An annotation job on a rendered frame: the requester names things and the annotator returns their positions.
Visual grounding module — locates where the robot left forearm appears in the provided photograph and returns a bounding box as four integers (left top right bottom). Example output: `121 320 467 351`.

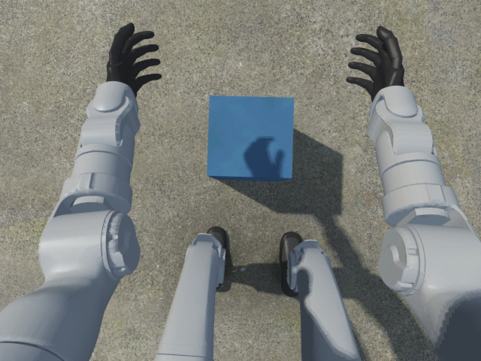
38 81 141 275

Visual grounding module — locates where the robot right upper arm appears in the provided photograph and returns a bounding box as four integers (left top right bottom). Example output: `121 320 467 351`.
378 223 481 361

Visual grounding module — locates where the robot right forearm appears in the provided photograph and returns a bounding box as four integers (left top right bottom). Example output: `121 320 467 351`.
367 86 481 242

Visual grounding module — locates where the carton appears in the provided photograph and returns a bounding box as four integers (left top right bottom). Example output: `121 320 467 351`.
207 96 294 181

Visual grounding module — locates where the left robot hand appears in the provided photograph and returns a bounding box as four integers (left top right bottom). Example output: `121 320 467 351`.
106 23 162 98

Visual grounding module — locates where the right robot hand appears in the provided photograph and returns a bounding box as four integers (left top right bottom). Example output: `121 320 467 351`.
346 26 404 102

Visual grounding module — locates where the robot right thigh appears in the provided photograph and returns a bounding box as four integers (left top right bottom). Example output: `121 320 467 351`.
288 247 361 361

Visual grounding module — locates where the robot left upper arm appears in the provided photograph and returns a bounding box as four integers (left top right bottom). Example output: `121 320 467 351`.
0 210 141 361

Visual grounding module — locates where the robot left foot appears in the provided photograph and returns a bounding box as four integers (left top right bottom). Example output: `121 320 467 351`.
207 226 227 290

